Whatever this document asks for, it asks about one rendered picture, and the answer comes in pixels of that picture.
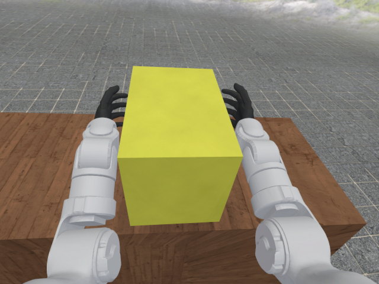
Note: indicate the robot right forearm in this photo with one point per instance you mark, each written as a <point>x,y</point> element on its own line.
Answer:
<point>272,192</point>

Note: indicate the robot left upper arm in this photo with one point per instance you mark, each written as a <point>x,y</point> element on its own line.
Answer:
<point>83,256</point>

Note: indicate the right robot hand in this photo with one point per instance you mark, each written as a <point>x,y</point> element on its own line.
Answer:
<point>243,105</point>

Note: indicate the left robot hand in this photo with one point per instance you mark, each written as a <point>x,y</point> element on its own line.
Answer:
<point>106,107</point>

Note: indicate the carton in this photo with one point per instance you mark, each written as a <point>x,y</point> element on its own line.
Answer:
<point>178,154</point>

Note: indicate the robot left forearm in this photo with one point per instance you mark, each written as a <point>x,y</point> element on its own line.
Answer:
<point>91,199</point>

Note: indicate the pedestal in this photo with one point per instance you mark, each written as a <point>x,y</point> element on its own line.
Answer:
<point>37,153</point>

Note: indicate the robot right upper arm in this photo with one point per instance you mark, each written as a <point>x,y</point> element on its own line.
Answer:
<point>296,251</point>

